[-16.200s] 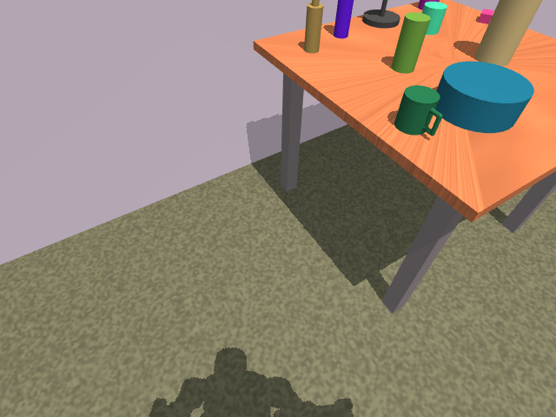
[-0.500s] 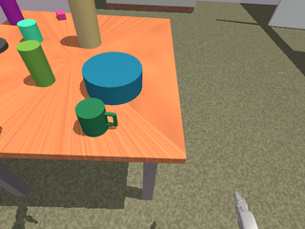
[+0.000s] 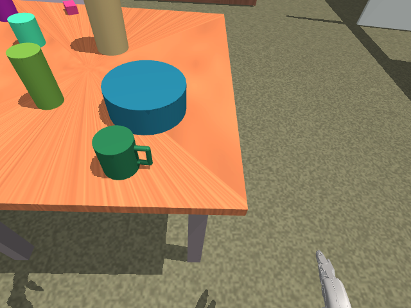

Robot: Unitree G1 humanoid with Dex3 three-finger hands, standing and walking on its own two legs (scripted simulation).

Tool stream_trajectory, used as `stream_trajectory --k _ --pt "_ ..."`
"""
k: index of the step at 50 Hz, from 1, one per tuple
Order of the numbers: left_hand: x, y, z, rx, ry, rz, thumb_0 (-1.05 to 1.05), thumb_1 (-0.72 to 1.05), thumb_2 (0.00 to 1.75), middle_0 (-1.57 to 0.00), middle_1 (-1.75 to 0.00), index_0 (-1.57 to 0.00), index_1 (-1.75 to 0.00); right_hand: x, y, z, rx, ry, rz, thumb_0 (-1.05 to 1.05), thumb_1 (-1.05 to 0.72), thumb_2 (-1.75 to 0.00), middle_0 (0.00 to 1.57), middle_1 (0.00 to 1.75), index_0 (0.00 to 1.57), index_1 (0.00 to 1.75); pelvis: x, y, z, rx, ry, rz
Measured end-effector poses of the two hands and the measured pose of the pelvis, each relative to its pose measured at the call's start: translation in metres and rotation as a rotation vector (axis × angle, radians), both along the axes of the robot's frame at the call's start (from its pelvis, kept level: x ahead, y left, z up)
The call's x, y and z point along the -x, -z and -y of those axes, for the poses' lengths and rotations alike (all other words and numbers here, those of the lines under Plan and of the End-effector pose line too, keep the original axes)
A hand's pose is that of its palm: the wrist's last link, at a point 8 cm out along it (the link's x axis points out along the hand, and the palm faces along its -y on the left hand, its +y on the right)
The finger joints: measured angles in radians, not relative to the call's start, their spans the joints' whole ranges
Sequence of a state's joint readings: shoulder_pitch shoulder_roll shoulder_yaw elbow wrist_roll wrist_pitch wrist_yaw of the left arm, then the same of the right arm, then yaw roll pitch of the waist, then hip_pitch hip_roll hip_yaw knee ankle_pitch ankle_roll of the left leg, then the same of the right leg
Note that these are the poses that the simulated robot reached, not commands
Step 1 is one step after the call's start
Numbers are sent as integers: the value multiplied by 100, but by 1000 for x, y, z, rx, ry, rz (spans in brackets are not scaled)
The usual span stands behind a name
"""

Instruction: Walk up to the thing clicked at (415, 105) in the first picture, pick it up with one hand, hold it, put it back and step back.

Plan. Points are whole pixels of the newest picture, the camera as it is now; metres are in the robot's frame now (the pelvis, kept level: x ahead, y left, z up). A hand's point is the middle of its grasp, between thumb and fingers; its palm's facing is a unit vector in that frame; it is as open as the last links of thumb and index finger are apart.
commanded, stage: go down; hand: left
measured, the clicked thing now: (125, 153) +0.46 +0.16 +0.02
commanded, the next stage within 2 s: approach in 0.86 s
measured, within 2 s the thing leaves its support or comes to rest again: neither
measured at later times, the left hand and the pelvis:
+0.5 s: hand out of the picture +0.39 +0.38 +0.15, palm faces +0.14 -0.99 -0.01, open 17.6 cm; pelvis +0.00 +0.01 -0.01, yaw -1 degrees
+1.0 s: hand out of the picture +0.38 +0.38 +0.15, palm faces +0.16 -0.99 +0.01, open 17.7 cm; pelvis +0.00 +0.01 -0.01, yaw +0 degrees
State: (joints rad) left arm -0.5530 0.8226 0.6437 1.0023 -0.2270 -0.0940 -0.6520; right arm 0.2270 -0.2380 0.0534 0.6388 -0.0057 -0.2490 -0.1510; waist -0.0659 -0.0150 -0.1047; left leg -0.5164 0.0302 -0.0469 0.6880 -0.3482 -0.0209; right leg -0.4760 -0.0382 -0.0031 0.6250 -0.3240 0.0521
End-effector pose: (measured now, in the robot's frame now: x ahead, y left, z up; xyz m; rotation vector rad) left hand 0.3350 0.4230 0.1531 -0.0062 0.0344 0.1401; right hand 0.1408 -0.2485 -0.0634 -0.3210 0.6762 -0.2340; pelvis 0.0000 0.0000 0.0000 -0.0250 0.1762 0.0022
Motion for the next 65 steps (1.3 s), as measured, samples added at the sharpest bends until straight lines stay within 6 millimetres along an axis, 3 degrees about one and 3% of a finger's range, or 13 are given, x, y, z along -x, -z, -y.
stream_trajectory --k 22,30,39,47,55,59,65 --pt "-22 -5 -7 -6 -4 -3 -1 -59 8 -5 -6 -5 -6 9 1 -2 17 24 4 -1 51 -6 5 5 6 6 1 8 -6 9 6 -40" --pt "-21 3 -6 -2 1 -15 -1 -60 8 -5 -6 -5 -7 4 3 -7 6 17 3 -1 51 -6 5 5 6 5 -3 9 -10 11 10 -41" --pt "-18 -9 -10 -10 -16 13 -2 -58 8 -5 -6 -5 -7 -2 -4 -3 12 20 41 -1 51 -6 5 5 6 6 -5 8 -8 10 7 -31" --pt "-9 5 -11 5 -19 -21 -1 -60 8 -5 -6 -5 -7 6 2 -3 11 1 2 -1 51 -6 5 5 6 5 0 10 -7 8 3 -34" --pt "-19 -4 -6 -9 -15 12 -2 -59 8 -5 -6 -4 -7 2 -4 -4 22 -7 35 -1 52 -6 5 5 6 6 4 11 -4 8 -1 -35" --pt "-27 11 6 1 21 -29 -1 -59 7 -5 -6 -3 -7 3 -3 -6 11 -15 46 -1 52 -6 5 5 6 6 6 13 -5 7 -1 -45" --pt "-44 62 40 46 76 -83 -1 -60 6 -5 -6 -4 -7 11 6 -11 -7 -30 26 -1 54 -6 5 5 6 6 10 21 -6 8 2 -76"
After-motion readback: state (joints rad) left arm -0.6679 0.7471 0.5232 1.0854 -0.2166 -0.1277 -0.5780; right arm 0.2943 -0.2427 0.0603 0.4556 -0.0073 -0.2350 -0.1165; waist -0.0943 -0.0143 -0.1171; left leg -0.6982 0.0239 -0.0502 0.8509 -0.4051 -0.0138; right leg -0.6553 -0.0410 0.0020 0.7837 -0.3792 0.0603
